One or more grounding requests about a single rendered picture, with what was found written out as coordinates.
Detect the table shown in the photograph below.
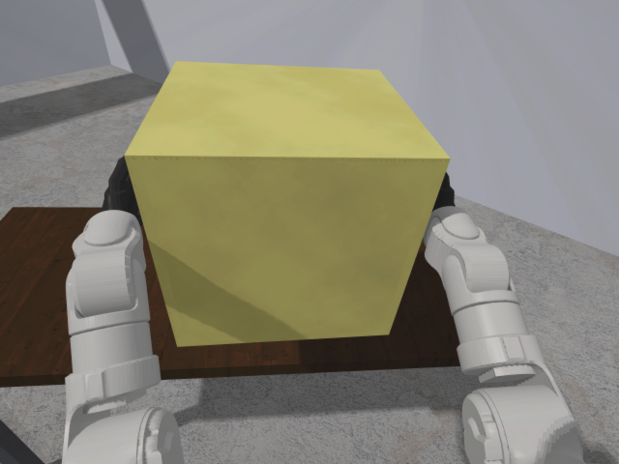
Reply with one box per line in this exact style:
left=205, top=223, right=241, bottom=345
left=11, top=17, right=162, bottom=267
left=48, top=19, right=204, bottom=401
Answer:
left=0, top=207, right=460, bottom=464

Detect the left robot hand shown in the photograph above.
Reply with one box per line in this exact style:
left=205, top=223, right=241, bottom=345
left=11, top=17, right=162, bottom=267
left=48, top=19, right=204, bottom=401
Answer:
left=102, top=156, right=143, bottom=226

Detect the right robot hand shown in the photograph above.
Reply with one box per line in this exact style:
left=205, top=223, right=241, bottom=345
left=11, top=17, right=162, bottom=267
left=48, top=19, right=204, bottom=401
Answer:
left=432, top=172, right=456, bottom=212

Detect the right robot forearm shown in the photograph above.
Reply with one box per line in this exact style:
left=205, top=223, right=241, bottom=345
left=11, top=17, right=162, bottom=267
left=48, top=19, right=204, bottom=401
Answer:
left=424, top=206, right=583, bottom=458

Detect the robot left upper arm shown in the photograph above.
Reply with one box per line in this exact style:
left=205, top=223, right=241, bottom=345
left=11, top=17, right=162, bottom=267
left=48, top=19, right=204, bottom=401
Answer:
left=64, top=407, right=185, bottom=464

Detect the left robot forearm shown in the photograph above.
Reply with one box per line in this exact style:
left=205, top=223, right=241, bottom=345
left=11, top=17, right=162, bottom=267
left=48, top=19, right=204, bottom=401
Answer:
left=62, top=210, right=162, bottom=464

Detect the robot right upper arm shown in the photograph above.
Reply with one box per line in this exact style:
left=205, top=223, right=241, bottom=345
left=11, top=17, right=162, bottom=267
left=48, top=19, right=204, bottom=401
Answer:
left=462, top=385, right=587, bottom=464

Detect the carton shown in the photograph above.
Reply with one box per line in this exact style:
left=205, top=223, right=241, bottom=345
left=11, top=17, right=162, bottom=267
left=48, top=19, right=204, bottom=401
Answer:
left=124, top=61, right=450, bottom=347

